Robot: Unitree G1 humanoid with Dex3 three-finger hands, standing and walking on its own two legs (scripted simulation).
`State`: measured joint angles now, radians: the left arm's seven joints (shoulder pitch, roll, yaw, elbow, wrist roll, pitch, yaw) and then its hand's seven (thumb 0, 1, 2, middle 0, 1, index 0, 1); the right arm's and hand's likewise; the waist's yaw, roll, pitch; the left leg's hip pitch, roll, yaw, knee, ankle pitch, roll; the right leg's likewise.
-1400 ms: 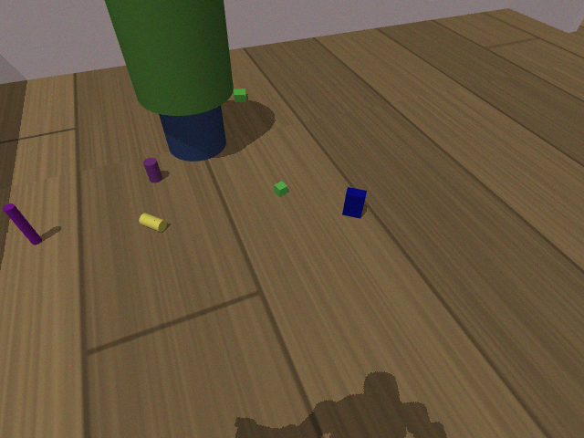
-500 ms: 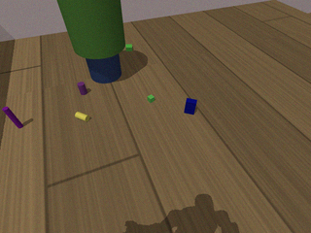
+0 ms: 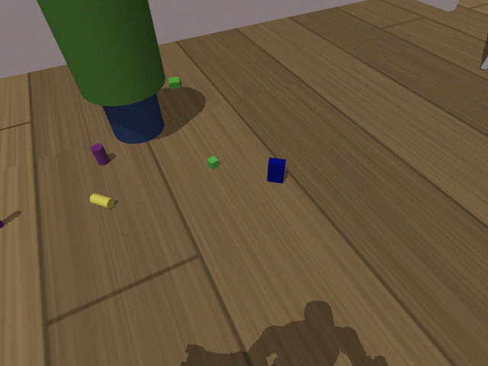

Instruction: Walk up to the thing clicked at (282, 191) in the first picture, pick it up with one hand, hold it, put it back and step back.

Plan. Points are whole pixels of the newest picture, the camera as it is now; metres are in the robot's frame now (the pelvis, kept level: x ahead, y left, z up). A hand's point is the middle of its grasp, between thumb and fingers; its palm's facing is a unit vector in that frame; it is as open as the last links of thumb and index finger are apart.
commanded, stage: walk up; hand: left
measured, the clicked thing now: (212, 162) +1.32 +0.20 -0.75
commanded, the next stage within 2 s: none
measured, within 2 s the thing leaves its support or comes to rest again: neither
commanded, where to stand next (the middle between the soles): +0.91 +0.02 m, yaw -1 degrees
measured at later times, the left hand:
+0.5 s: hand (115, 344) +0.21 +0.27 -0.16, palm faces +0.04 -0.94 -0.34, open 7.4 cm
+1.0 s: hand (153, 204) +0.52 +0.24 -0.13, palm faces -0.01 -0.90 -0.44, open 7.4 cm
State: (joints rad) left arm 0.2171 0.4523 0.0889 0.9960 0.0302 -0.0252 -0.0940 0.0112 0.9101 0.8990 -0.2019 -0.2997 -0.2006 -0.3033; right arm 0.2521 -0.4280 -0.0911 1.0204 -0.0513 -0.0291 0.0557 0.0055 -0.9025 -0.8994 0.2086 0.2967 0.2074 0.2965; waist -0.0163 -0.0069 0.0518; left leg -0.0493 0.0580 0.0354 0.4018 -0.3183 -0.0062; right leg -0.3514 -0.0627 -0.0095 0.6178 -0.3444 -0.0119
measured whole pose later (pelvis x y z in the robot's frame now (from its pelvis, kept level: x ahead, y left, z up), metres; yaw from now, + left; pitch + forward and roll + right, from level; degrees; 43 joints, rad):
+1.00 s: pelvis +0.44 -0.04 -0.02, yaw -1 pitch -4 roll +1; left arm 0.28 0.41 0.07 0.85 0.01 -0.10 -0.06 0.01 0.91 0.90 -0.20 -0.30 -0.20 -0.30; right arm 0.32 -0.44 -0.05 0.88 -0.01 -0.02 0.05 0.01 -0.91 -0.90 0.20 0.30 0.20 0.30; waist 0.00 0.06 0.07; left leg -0.26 0.04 0.02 1.05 -0.49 0.03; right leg -0.38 -0.05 -0.07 0.70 -0.26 -0.03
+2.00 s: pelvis +0.78 +0.00 -0.01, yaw -2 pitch -4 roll +1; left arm 0.25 0.38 0.04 0.84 0.00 -0.09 -0.02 0.01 0.91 0.90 -0.20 -0.30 -0.20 -0.30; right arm 0.33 -0.41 -0.03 0.85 -0.01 0.00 0.04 0.01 -0.91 -0.90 0.20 0.30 0.20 0.30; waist -0.01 0.05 0.11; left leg -0.34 0.00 0.01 1.04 -0.51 0.03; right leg -0.32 -0.03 -0.06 0.58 -0.20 -0.04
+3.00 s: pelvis +0.83 +0.03 +0.01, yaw -1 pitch -2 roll -1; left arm 0.10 0.35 0.01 1.15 0.00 -0.01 -0.02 0.01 0.91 0.90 -0.20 -0.30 -0.20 -0.30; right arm 0.07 -0.36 0.00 1.15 -0.01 -0.01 0.01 0.01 -0.91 -0.90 0.21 0.30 0.20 0.30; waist 0.00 0.01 0.05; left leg -0.23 0.04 0.01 0.39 -0.12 -0.02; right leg -0.10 -0.02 -0.03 0.37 -0.23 0.02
